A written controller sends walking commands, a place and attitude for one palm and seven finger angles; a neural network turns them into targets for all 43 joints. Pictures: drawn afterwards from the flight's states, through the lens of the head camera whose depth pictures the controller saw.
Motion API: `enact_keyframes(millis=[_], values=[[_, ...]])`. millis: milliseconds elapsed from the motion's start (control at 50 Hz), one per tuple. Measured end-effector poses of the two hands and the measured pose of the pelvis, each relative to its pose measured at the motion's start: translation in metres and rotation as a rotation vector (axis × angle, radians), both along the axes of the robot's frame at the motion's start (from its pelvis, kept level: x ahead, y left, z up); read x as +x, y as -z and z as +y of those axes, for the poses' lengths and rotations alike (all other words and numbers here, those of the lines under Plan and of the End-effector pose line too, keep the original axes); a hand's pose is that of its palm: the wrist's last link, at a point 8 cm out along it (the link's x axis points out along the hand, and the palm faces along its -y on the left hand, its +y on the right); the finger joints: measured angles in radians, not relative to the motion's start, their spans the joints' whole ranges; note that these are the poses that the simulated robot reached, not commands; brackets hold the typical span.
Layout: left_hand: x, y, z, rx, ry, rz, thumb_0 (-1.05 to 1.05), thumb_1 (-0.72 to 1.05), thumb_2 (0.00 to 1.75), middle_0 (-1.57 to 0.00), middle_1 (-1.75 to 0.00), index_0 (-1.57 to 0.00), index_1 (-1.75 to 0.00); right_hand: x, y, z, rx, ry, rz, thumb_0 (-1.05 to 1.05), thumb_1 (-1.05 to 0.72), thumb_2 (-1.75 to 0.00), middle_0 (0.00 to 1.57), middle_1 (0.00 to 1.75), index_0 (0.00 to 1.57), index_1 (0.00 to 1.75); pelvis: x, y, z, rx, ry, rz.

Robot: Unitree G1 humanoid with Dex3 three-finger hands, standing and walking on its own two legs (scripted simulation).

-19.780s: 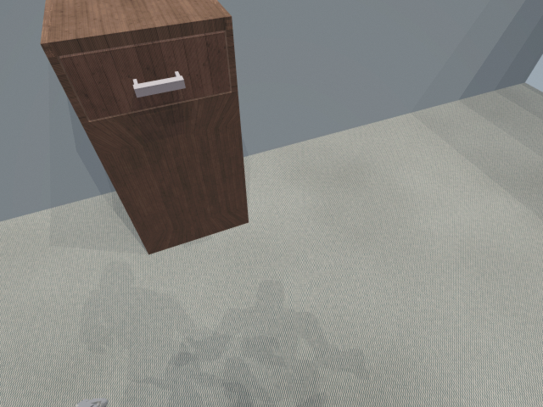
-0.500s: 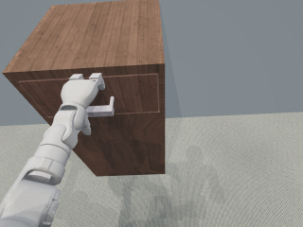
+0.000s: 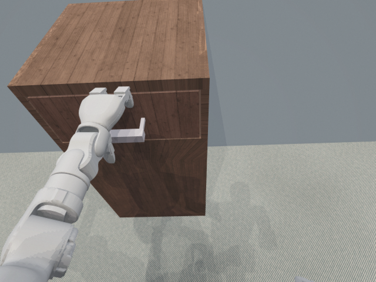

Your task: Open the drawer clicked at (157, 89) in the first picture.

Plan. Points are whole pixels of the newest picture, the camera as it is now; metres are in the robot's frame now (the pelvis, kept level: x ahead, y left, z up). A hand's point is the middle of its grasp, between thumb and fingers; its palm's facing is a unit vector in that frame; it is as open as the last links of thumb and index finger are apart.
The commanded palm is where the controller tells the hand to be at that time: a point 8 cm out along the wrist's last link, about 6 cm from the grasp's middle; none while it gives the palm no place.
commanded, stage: move the hooked fingers above the handle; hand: left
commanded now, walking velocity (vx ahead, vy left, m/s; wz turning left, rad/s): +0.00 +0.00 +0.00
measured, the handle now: (120, 129) +0.48 +0.21 +0.02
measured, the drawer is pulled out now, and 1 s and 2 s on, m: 0.00 0.00 0.00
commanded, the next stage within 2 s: none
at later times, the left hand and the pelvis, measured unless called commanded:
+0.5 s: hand (108, 129) +0.43 +0.21 +0.08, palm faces +0.00 -0.02 -1.00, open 13.8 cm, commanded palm +0.41 +0.21 +0.14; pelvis +0.00 +0.00 +0.00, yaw +0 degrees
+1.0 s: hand (100, 133) +0.42 +0.22 +0.08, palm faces -0.03 -0.01 -1.00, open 13.8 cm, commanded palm +0.40 +0.22 +0.14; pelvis +0.00 +0.00 +0.00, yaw +0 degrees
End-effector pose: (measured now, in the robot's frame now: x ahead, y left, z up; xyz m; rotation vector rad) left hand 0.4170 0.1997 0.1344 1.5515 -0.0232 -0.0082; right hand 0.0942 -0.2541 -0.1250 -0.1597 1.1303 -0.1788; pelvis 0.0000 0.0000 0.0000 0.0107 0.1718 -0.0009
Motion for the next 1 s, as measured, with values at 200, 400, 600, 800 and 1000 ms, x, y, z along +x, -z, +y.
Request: enact_keyframes(millis=[200, 400, 600, 800, 1000], values=[[-0.001, 0.000, 0.006, 0.006, -0.040, 0.025, 0.00, -0.49, 0.30, -0.36, -1.23, -0.33, -1.22, -0.011, 0.001, 0.006, 0.015, 0.028, 0.003, 0.01, -0.90, -0.89, 0.21, 0.30, 0.20, 0.30, -0.003, -0.001, 0.001, 0.002, 0.017, -0.008], [-0.012, 0.005, 0.020, 0.019, -0.013, 0.052, 0.00, -0.48, 0.30, -0.33, -1.21, -0.32, -1.21, -0.022, -0.001, -0.006, -0.026, 0.018, 0.034, 0.01, -0.90, -0.89, 0.21, 0.30, 0.20, 0.30, -0.004, -0.001, 0.002, -0.003, -0.002, -0.008], [-0.003, -0.001, 0.002, 0.008, -0.001, -0.011, 0.00, -0.49, 0.30, -0.34, -1.22, -0.32, -1.20, -0.014, 0.001, -0.002, -0.004, 0.017, 0.026, 0.01, -0.90, -0.89, 0.20, 0.30, 0.20, 0.30, -0.001, 0.000, 0.004, -0.002, 0.003, -0.003], [-0.007, 0.000, 0.011, 0.008, -0.051, 0.033, 0.00, -0.48, 0.30, -0.34, -1.21, -0.32, -1.20, 0.002, 0.000, 0.007, 0.027, 0.010, -0.017, 0.01, -0.90, -0.89, 0.21, 0.30, 0.20, 0.30, 0.003, -0.002, 0.001, -0.001, 0.014, -0.015], [-0.020, 0.002, 0.021, 0.006, -0.032, 0.039, 0.00, -0.49, 0.30, -0.32, -1.20, -0.32, -1.20, 0.015, -0.004, -0.001, -0.007, -0.025, -0.023, 0.01, -0.90, -0.89, 0.21, 0.30, 0.20, 0.30, 0.004, -0.002, 0.000, -0.004, -0.008, -0.021]])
